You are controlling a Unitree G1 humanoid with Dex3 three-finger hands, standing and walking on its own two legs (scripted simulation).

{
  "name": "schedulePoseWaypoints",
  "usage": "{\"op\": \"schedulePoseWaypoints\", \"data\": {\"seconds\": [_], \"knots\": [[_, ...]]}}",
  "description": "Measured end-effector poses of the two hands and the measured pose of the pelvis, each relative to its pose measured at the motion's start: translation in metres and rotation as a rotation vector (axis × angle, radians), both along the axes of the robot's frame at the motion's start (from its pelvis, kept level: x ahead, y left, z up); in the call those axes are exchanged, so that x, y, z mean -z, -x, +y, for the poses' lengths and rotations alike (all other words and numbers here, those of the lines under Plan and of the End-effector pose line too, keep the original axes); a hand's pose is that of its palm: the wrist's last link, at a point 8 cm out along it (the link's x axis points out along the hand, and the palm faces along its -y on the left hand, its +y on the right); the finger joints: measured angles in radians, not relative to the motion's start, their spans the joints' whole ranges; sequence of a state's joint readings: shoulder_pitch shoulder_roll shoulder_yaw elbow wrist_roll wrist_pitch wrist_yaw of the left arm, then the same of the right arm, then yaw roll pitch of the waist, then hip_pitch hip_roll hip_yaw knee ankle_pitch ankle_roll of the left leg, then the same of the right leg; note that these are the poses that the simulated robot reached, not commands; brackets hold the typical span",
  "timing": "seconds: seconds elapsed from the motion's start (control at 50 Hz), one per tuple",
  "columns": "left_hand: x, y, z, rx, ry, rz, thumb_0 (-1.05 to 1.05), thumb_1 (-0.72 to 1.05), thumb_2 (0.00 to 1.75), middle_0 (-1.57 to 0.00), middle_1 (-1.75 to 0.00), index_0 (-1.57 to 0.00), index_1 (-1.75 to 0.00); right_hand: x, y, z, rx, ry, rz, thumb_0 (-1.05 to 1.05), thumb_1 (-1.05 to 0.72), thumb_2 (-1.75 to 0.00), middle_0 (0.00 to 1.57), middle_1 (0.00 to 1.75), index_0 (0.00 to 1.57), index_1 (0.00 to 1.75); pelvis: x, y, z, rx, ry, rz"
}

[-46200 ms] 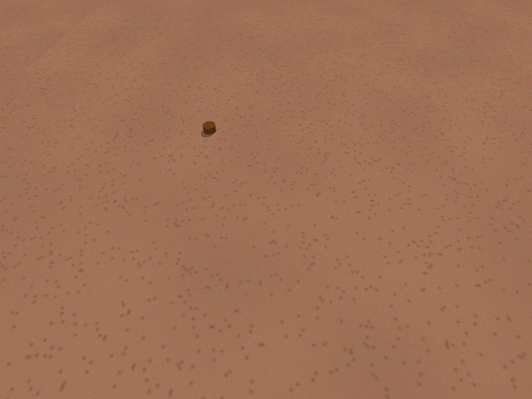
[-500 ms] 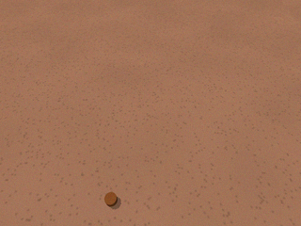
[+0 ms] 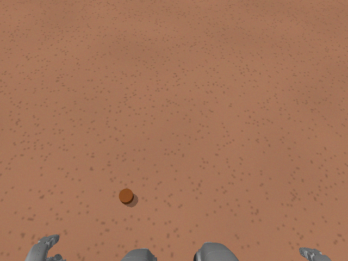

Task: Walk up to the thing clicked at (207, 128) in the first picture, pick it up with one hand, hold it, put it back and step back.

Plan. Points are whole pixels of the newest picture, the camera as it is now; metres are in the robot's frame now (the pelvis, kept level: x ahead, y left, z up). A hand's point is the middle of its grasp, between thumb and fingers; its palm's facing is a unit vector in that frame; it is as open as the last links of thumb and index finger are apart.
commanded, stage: step back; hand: left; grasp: from above
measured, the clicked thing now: (126, 196) +0.45 +0.22 -0.74
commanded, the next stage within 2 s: none
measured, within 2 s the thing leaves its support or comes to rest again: neither
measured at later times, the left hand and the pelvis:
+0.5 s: hand out of the picture -0.01 +0.25 -0.15, palm faces -0.10 -0.91 -0.40, open 7.3 cm; pelvis -0.12 -0.01 +0.00, yaw -5 degrees
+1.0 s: hand out of the picture -0.13 +0.26 -0.14, palm faces +0.01 -0.94 -0.34, open 7.3 cm; pelvis -0.26 +0.00 +0.01, yaw +0 degrees
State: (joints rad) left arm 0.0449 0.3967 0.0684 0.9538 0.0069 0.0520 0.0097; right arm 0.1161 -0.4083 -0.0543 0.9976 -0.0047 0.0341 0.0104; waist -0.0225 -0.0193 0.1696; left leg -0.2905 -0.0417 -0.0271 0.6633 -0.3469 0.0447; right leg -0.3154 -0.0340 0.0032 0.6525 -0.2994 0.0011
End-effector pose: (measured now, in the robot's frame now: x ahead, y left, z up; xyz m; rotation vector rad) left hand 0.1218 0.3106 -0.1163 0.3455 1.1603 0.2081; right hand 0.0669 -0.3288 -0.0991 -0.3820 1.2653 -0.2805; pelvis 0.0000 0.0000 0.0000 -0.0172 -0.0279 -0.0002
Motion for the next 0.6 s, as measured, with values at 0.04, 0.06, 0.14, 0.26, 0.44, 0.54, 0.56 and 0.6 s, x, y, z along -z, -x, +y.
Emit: {"op": "schedulePoseWaypoints", "data": {"seconds": [0.04,0.06,0.14,0.26,0.44,0.54,0.56,0.6], "knots": [[0.002,-0.004,0.005,0.006,0.0,-0.02,0.01,0.91,0.9,-0.2,-0.3,-0.21,-0.3,-0.003,0.012,0.008,-0.005,0.007,0.011,0.0,-0.91,-0.9,0.2,0.29,0.2,0.3,0.0,0.008,0.005,0.01,0.003,-0.01],[0.002,-0.004,0.006,0.011,0.001,-0.025,0.01,0.91,0.9,-0.2,-0.3,-0.21,-0.3,-0.005,0.017,0.012,-0.007,0.007,0.014,0.0,-0.91,-0.9,0.2,0.29,0.2,0.3,-0.002,0.012,0.006,0.008,0.01,-0.011],[-0.001,0.004,0.003,0.026,0.02,-0.025,0.01,0.91,0.9,-0.2,-0.3,-0.21,-0.3,-0.014,0.036,0.025,-0.01,0.007,0.027,0.0,-0.91,-0.9,0.2,0.3,0.2,0.3,-0.011,0.026,0.01,0.012,0.02,0.003],[0.002,0.043,0.002,0.055,0.018,0.034,0.01,0.91,0.9,-0.2,-0.3,-0.21,-0.3,-0.014,0.043,0.032,0.003,-0.002,-0.068,0.0,-0.91,-0.9,0.21,0.3,0.2,0.3,-0.01,0.047,0.011,0.06,0.009,0.0],[0.0,0.105,-0.012,0.08,-0.023,0.054,0.01,0.91,0.9,-0.2,-0.3,-0.21,-0.3,0.009,0.077,0.012,0.003,-0.044,-0.156,0.0,-0.9,-0.9,0.21,0.3,0.2,0.3,0.006,0.099,-0.006,0.11,-0.018,-0.021],[-0.018,0.156,-0.023,0.058,-0.039,0.055,0.01,0.91,0.9,-0.2,-0.3,-0.21,-0.3,0.014,0.11,-0.004,0.031,-0.066,-0.134,0.0,-0.91,-0.9,0.21,0.3,0.2,0.3,-0.001,0.125,-0.017,0.096,-0.026,-0.034],[-0.023,0.164,-0.023,0.048,-0.044,0.057,0.01,0.91,0.9,-0.21,-0.3,-0.21,-0.3,0.012,0.118,-0.005,0.033,-0.071,-0.126,0.0,-0.91,-0.9,0.21,0.3,0.2,0.3,-0.004,0.129,-0.018,0.102,-0.043,-0.033],[-0.031,0.176,-0.024,0.033,-0.054,0.057,0.01,0.9,0.9,-0.21,-0.3,-0.21,-0.3,0.008,0.133,-0.008,0.034,-0.072,-0.111,0.0,-0.91,-0.9,0.21,0.3,0.2,0.3,-0.01,0.137,-0.019,0.092,-0.055,-0.022]]}}
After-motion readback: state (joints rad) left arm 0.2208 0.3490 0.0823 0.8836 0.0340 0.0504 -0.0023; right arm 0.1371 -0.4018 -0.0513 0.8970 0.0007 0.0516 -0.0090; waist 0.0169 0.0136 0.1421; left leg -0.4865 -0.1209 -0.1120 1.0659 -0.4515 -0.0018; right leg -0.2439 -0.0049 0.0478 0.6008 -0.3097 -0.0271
